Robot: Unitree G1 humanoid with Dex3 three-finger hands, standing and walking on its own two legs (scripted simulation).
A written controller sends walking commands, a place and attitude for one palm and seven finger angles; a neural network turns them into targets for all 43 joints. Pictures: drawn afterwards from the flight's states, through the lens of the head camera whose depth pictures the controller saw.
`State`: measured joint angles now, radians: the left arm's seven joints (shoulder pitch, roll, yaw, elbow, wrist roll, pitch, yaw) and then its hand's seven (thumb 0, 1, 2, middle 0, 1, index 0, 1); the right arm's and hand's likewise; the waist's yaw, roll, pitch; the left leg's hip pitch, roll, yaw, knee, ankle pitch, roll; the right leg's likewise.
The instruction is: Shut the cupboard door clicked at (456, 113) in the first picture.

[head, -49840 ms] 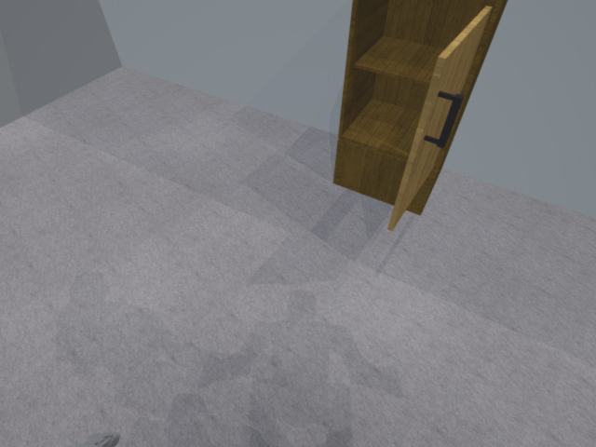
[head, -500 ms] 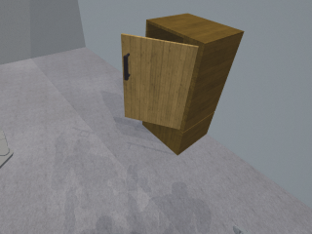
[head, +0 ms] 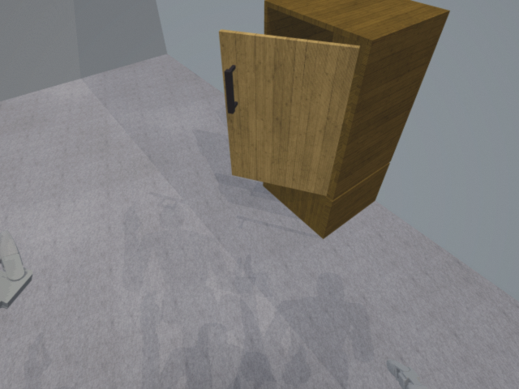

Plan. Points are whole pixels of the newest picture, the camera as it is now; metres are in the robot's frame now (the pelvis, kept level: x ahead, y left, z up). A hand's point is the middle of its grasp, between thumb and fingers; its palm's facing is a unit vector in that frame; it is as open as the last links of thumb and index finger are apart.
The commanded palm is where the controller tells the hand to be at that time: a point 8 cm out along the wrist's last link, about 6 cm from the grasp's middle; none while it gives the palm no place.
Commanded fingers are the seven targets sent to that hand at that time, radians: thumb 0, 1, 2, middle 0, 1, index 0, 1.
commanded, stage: stop stepping back and stand still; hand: left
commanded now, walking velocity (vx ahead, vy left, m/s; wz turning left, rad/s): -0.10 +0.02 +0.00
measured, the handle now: (232, 89) +1.00 +0.17 -0.04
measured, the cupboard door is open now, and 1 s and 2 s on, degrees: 34 34 34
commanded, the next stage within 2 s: let the arm hang, fingers relaxed in 0.44 s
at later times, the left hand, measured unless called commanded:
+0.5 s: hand (53, 247) +0.24 +0.27 +0.16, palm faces +0.40 -0.78 -0.48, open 7.4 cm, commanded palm +0.18 +0.31 +0.18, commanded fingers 0.00 0.90 0.90 -0.20 -0.30 -0.20 -0.30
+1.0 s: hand out of the picture -0.01 +0.21 -0.17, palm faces +0.03 -0.98 -0.20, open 7.0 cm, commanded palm none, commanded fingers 0.00 0.90 0.90 -0.20 -0.30 -0.20 -0.30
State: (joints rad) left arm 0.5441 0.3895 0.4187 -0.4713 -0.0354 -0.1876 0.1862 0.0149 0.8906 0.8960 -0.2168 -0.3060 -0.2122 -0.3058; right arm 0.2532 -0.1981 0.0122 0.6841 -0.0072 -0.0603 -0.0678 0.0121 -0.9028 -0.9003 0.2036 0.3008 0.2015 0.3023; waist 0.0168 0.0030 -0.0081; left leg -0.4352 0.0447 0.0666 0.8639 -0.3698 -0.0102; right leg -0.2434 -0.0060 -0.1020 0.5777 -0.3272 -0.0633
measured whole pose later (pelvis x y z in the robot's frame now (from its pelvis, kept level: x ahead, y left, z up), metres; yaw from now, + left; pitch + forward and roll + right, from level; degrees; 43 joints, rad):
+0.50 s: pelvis +0.04 +0.01 +0.00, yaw -1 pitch +1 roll +0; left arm 0.58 0.42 0.40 -0.46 -0.06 -0.15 0.17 0.02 0.89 0.90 -0.22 -0.31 -0.21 -0.31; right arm 0.21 -0.20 0.02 0.60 0.02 -0.03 -0.09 0.01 -0.90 -0.90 0.20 0.30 0.20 0.30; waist -0.01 0.01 -0.03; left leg -0.29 0.05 0.09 0.53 -0.25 0.00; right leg -0.18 0.02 -0.09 0.48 -0.32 -0.04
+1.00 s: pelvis +0.00 +0.02 +0.01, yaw +0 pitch -1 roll -1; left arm 0.33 0.20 0.01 1.05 0.01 0.03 0.02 -0.01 0.98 0.89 -0.21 -0.30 -0.20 -0.30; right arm 0.30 -0.17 0.01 1.06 -0.02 0.04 -0.02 0.01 -0.91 -0.90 0.20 0.30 0.20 0.30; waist 0.00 -0.01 0.05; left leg -0.26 0.03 0.08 0.45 -0.17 0.02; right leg -0.16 0.00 -0.11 0.43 -0.25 -0.03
